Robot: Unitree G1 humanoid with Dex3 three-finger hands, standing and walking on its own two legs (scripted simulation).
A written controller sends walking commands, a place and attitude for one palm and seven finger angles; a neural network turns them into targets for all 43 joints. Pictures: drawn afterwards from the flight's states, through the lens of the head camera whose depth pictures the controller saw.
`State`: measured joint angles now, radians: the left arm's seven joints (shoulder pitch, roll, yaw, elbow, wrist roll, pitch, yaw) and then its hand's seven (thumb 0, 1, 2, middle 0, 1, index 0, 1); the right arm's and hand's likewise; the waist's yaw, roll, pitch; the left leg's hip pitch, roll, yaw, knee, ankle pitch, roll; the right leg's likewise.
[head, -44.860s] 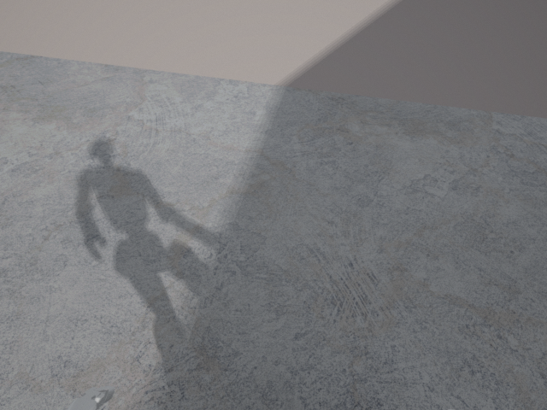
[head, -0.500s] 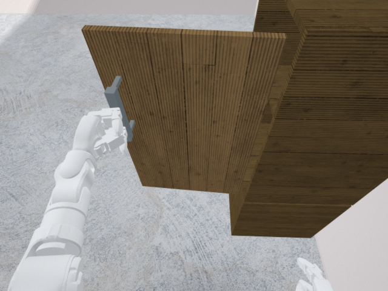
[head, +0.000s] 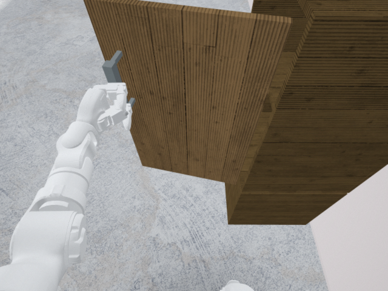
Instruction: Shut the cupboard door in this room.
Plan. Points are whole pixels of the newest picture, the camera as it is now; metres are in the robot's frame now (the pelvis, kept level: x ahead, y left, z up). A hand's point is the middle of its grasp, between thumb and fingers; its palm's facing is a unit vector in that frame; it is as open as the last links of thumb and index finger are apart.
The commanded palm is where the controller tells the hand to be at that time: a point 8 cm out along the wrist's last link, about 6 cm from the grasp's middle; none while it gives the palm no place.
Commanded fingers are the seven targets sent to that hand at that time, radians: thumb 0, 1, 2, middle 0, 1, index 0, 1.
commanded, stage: push the door shut along its arc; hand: left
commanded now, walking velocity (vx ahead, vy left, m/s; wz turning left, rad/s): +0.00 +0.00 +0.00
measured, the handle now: (122, 86) +0.53 +0.15 +0.11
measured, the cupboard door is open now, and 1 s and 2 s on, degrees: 77 63 51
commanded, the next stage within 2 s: pull the fist back off the door in 1.18 s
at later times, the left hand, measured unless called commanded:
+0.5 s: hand (159, 89) +0.51 +0.06 +0.11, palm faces -0.40 -0.91 +0.00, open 3.1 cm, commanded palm +0.52 +0.13 +0.11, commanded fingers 0.00 0.90 0.90 -1.30 -1.50 -1.30 -1.50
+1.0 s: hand (169, 79) +0.54 +0.04 +0.12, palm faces -0.46 -0.89 -0.01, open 3.0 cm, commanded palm +0.57 +0.08 +0.11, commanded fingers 0.00 0.90 0.90 -1.30 -1.50 -1.30 -1.50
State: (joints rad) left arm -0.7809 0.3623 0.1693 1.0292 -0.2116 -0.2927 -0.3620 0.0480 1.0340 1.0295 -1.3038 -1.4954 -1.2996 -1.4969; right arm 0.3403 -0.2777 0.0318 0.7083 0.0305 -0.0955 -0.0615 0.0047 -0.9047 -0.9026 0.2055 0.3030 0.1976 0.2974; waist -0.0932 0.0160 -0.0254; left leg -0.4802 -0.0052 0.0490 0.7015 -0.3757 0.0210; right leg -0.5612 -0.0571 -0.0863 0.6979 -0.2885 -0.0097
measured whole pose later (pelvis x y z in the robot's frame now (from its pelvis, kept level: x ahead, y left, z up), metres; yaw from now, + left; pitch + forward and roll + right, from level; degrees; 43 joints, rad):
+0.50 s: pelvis +0.00 -0.01 -0.01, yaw -1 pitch +15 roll +0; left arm -1.08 0.46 0.24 1.23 -0.15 -0.25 -0.47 0.02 0.90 0.91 -1.30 -1.50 -1.30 -1.50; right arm 0.38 -0.30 0.04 0.70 0.01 -0.08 -0.06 0.00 -0.90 -0.90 0.21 0.30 0.20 0.30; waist -0.20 0.02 -0.02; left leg -0.64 0.02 0.06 0.77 -0.39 0.01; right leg -0.72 -0.03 -0.08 0.75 -0.29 -0.03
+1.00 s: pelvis -0.01 -0.01 -0.02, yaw -1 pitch +19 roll -1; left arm -1.30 0.52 0.18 1.34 -0.12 -0.20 -0.49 -0.02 0.90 0.97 -1.30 -1.50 -1.30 -1.50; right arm 0.38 -0.30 0.03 0.72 -0.01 -0.07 -0.06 0.00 -0.90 -0.90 0.21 0.30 0.20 0.30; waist -0.24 0.02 -0.02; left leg -0.78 0.04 0.04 0.86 -0.42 0.00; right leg -0.84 -0.02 -0.10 0.81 -0.30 -0.03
